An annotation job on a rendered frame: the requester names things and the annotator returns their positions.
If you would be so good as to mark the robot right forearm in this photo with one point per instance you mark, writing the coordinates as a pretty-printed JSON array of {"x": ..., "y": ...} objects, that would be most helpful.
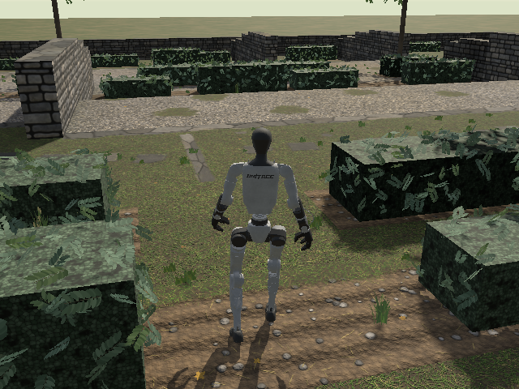
[{"x": 301, "y": 217}]

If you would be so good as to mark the robot left forearm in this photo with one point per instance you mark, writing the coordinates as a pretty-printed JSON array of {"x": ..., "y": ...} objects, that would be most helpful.
[{"x": 219, "y": 210}]

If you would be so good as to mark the robot right upper arm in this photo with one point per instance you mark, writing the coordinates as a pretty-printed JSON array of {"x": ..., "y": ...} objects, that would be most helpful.
[{"x": 290, "y": 185}]

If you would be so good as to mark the left robot shin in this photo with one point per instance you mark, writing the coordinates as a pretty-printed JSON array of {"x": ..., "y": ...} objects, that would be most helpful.
[{"x": 235, "y": 297}]

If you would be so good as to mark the robot left upper arm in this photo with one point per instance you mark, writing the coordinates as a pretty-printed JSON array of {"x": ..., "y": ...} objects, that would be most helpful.
[{"x": 230, "y": 182}]

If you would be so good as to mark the robot right hand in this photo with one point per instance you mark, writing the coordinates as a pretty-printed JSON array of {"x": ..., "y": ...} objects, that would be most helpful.
[{"x": 307, "y": 238}]

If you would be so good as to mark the robot head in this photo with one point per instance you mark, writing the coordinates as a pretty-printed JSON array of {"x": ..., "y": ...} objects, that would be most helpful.
[{"x": 261, "y": 139}]

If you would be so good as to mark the robot left hand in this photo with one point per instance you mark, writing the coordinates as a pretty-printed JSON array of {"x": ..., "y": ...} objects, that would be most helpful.
[{"x": 221, "y": 220}]

